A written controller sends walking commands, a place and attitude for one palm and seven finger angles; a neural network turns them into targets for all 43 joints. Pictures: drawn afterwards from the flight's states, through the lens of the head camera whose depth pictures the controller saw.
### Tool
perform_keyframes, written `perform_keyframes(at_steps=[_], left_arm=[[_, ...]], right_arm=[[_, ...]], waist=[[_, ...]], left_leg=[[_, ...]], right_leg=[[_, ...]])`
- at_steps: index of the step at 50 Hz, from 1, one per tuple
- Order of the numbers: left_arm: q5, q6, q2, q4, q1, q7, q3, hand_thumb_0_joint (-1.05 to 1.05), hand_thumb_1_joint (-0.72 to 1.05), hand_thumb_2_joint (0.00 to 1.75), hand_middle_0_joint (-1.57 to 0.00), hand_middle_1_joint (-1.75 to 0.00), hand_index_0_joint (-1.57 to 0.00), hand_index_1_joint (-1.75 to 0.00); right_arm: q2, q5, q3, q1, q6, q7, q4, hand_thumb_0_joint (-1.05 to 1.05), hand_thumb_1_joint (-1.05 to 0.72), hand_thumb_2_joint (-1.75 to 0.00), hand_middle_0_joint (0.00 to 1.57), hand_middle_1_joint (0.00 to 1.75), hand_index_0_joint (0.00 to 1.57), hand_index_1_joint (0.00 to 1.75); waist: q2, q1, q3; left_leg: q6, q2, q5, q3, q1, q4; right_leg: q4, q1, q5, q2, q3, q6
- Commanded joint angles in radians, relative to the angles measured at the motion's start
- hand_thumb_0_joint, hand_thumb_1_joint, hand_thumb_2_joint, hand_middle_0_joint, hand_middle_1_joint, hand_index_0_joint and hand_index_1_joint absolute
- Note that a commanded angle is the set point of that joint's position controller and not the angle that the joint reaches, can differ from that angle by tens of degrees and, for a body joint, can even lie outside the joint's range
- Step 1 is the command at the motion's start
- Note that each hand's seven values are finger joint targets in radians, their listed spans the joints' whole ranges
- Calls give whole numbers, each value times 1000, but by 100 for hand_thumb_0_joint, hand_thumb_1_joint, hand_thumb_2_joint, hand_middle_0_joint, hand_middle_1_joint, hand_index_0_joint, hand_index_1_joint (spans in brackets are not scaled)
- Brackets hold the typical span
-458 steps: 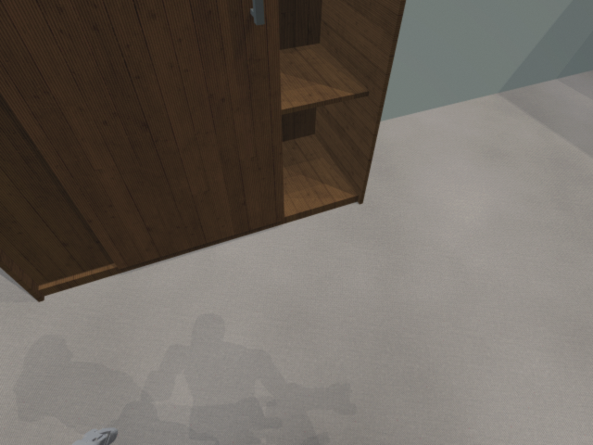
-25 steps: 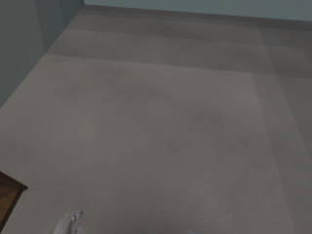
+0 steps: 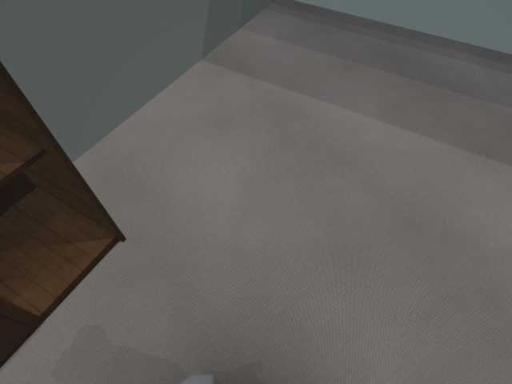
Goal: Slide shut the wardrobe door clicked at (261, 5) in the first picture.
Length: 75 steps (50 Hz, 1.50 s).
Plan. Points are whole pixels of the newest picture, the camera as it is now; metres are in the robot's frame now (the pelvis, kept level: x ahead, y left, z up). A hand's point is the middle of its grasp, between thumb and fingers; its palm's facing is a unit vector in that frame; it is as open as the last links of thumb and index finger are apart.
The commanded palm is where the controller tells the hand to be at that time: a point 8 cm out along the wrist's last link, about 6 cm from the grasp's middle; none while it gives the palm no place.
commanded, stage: turn to face it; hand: left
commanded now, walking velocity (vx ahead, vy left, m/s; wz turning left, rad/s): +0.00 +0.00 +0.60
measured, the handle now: out of the picture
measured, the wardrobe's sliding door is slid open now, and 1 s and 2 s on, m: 0.38 0.38 0.38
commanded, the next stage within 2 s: take the last steps up to it in 1.58 s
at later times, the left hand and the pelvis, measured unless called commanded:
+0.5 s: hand out of the picture +0.08 +0.21 -0.14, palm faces +0.28 -0.91 -0.29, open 7.4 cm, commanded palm none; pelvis +0.01 -0.03 -0.01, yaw +17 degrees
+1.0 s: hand out of the picture -0.13 +0.18 -0.18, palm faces +0.61 -0.74 -0.27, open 7.4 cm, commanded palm none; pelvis -0.02 -0.01 -0.01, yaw +36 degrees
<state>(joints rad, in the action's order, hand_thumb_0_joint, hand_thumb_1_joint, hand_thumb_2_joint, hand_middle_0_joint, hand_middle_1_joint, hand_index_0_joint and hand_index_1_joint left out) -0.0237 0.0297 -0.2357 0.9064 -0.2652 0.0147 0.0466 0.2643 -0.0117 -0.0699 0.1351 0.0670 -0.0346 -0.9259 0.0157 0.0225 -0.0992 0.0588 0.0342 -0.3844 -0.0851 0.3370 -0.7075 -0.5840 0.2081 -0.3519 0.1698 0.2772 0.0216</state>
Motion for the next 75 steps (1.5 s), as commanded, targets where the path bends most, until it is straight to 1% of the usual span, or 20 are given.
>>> perform_keyframes(at_steps=[1,3,9,17,22,23,24,26,30,38,45,46,48,50,55,67,69,70,71,75], left_arm=[[17,-12,-131,-99,-19,-2,50,0,90,90,-20,-30,-20,-30],[6,2,-113,-141,94,13,33,0,90,90,-20,-30,-20,-30],[8,3,-120,-76,47,-4,44,0,90,90,-20,-30,-20,-30],[13,-5,-98,-137,133,2,34,0,90,90,-20,-30,-20,-30],[20,-26,-112,-121,12,9,39,0,90,90,-20,-30,-20,-30],[11,-37,-164,-117,-35,16,51,0,90,90,-20,-30,-20,-30],[-6,-44,-262,-123,-38,23,69,0,90,90,-20,-30,-20,-30],[4,-33,-221,-145,49,25,60,0,90,90,-20,-30,-20,-30],[3,-39,-131,-152,131,21,31,0,90,90,-20,-30,-20,-30],[-5,-34,-179,-79,-18,21,46,0,90,90,-20,-30,-20,-30],[-1,-17,-207,-50,-11,12,63,0,90,90,-20,-30,-20,-30],[8,-12,-194,-51,-9,8,63,0,90,90,-20,-30,-20,-30],[12,-2,-90,-125,45,-1,32,0,90,90,-20,-30,-20,-30],[8,8,-98,-125,137,9,39,0,90,90,-20,-30,-20,-30],[9,3,-115,-70,57,-4,41,0,90,90,-20,-30,-20,-30],[22,-17,-85,-103,56,9,28,0,90,90,-20,-30,-20,-30],[15,-37,-131,-80,-33,16,38,0,90,90,-20,-30,-20,-30],[-4,-49,-227,-76,-56,24,56,0,90,90,-20,-30,-20,-30],[4,-42,-243,-87,-47,21,52,0,90,90,-20,-30,-20,-30],[7,-43,-126,-103,95,20,29,0,90,90,-20,-30,-20,-30]], right_arm=[[245,-11,-55,141,-54,12,73,0,-90,-90,20,30,20,30],[268,0,-57,215,-49,28,41,0,-90,-90,20,30,20,30],[171,-4,-26,24,-60,41,96,0,-90,-90,20,30,20,30],[179,-11,-46,69,-46,37,90,0,-90,-90,20,30,20,30],[164,-4,-54,20,-37,34,110,0,-90,-90,20,30,20,30],[114,3,-48,31,-38,30,119,0,-90,-90,20,30,20,30],[39,6,-36,55,-40,25,146,0,-90,-90,20,30,20,30],[102,-11,-57,32,-20,22,124,0,-90,-90,20,30,20,30],[70,-13,-45,93,-4,0,65,0,-90,-90,20,30,20,30],[49,-4,-21,-22,-8,1,77,0,-90,-90,20,30,20,30],[54,0,-10,32,-34,9,78,0,-90,-90,20,30,20,30],[89,-1,-18,77,-43,9,67,0,-90,-90,20,30,20,30],[280,-5,-61,182,-47,19,55,0,-90,-90,20,30,20,30],[247,-10,-55,173,-48,40,37,0,-90,-90,20,30,20,30],[168,-6,-25,36,-59,44,79,0,-90,-90,20,30,20,30],[159,-12,-41,53,-41,42,82,0,-90,-90,20,30,20,30],[108,2,-36,50,-42,38,88,0,-90,-90,20,30,20,30],[36,9,-23,75,-45,32,107,0,-90,-90,20,30,20,30],[69,-4,-34,83,-35,38,106,0,-90,-90,20,30,20,30],[56,-12,-35,89,-9,19,37,0,-90,-90,20,30,20,30]], waist=[[-265,-91,242],[-243,-124,240],[-164,-31,141],[-174,-61,139],[-155,3,173],[-20,28,190],[289,25,185],[198,-3,103],[168,-53,47],[169,18,98],[180,-11,162],[101,-42,191],[-353,-106,201],[-273,-108,169],[-165,-32,134],[-178,-23,160],[-65,18,190],[234,19,198],[234,15,185],[125,-44,44]], left_leg=[[-175,289,627,388,-448,318],[-279,377,749,459,-374,315],[-209,183,591,285,-198,356],[-237,173,508,428,-185,334],[-172,94,477,457,-10,215],[-112,25,272,395,129,87],[-17,-138,-157,173,315,-171],[-30,-60,-155,209,243,-460],[4,-18,34,130,232,-541],[22,1,-53,45,186,-251],[-20,-20,52,-32,-56,148],[-36,-1,187,-1,-197,290],[-248,391,752,493,-394,358],[-274,333,586,453,-290,351],[-210,182,620,288,-217,348],[-214,141,646,444,-132,250],[-129,55,407,383,18,116],[-40,-103,-16,193,218,-103],[-29,-100,-228,198,211,-290],[-18,-38,-8,176,203,-528]], right_leg=[[-376,314,-70,18,-53,56],[-575,405,-313,-27,-225,65],[-558,330,-43,-49,-262,79],[-291,261,-90,-111,-268,76],[104,-60,106,-152,-246,55],[257,-213,123,-22,-364,27],[326,-272,195,281,-671,-95],[367,20,15,290,-638,-170],[305,32,181,137,-323,-110],[245,-137,420,196,-232,-145],[74,-99,483,207,-125,-92],[-43,-13,421,184,-96,-45],[-423,413,-350,-22,-104,75],[-571,438,-252,-28,-240,62],[-543,349,-47,-55,-257,79],[-44,69,0,-159,-242,56],[225,-168,201,-75,-307,40],[281,-281,355,205,-592,-61],[290,-146,397,323,-642,-159],[295,28,260,133,-401,-129]])
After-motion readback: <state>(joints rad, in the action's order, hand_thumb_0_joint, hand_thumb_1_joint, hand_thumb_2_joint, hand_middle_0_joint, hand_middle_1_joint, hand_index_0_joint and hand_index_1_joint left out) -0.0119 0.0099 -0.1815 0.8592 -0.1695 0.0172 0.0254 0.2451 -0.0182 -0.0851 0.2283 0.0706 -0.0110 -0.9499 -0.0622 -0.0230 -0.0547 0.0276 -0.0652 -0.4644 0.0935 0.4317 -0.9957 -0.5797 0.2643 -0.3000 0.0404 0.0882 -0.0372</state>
